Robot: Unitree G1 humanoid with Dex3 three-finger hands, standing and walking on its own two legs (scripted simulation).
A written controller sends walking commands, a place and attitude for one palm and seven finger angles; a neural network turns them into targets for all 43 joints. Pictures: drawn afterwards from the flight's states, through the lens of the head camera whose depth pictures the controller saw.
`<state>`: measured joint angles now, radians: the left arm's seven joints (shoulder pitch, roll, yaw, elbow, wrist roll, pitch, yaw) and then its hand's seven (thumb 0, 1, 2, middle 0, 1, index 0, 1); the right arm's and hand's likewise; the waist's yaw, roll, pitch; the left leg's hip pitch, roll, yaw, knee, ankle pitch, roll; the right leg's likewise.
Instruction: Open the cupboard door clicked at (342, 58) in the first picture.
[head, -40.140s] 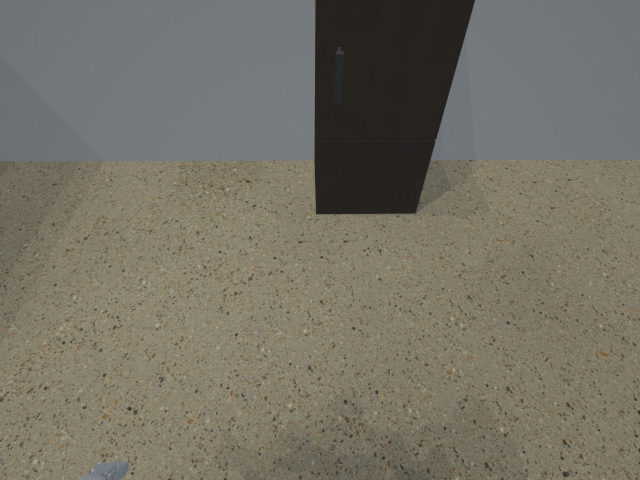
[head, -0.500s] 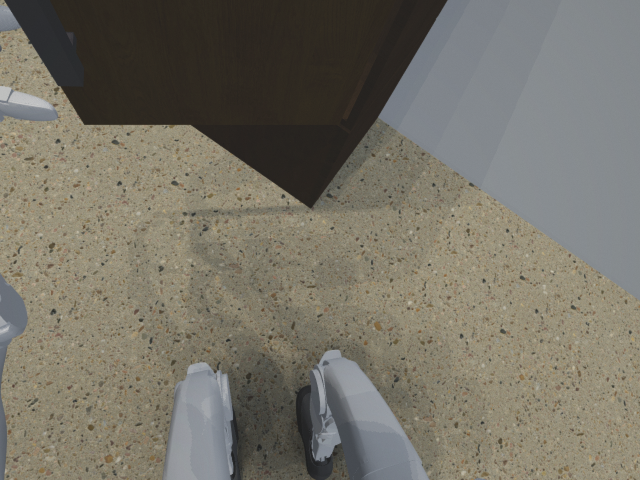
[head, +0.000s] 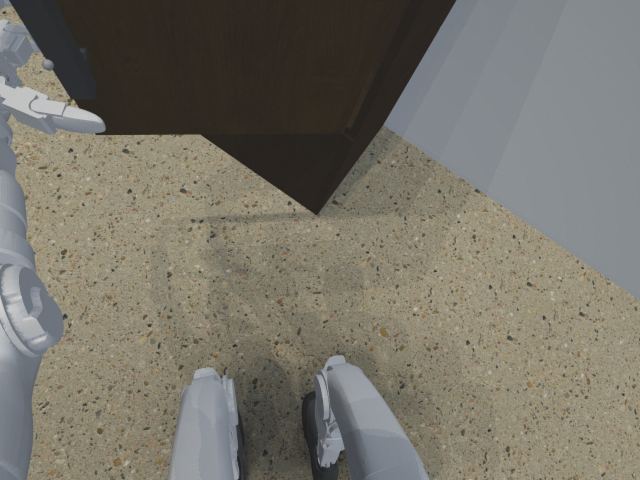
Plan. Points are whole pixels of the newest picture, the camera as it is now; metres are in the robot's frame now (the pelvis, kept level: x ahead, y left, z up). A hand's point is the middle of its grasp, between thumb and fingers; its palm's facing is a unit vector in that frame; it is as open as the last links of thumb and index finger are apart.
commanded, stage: slide the fingers in behind the handle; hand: left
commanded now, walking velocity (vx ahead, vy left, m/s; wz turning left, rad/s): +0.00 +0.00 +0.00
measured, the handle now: (55, 20) +0.61 +0.23 +0.06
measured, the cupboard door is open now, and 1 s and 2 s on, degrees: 41 41 44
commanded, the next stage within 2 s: close the thumb around the handle in 0.80 s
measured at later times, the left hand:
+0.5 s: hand (83, 65) +0.56 +0.21 +0.05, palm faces +0.05 -1.00 -0.02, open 14.0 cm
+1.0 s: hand (83, 65) +0.56 +0.21 +0.05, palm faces +0.06 -1.00 -0.02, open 13.8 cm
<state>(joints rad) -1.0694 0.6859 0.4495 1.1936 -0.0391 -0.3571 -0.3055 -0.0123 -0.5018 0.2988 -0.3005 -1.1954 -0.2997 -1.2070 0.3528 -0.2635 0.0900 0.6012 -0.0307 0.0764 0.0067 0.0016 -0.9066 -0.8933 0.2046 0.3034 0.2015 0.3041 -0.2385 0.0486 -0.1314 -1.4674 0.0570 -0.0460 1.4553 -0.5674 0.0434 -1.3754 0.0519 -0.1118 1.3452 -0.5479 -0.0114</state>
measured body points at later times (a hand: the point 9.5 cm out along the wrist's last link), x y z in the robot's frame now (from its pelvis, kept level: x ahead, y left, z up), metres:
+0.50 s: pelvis +0.00 -0.01 +0.00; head +0.20 +0.04 +0.41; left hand +0.55 +0.26 +0.05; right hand +0.00 -0.27 -0.10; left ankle +0.04 +0.09 -0.58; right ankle +0.04 -0.12 -0.58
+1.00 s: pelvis +0.01 -0.01 +0.00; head +0.20 +0.04 +0.41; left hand +0.55 +0.26 +0.05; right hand +0.01 -0.27 -0.10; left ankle +0.04 +0.09 -0.58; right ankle +0.04 -0.12 -0.58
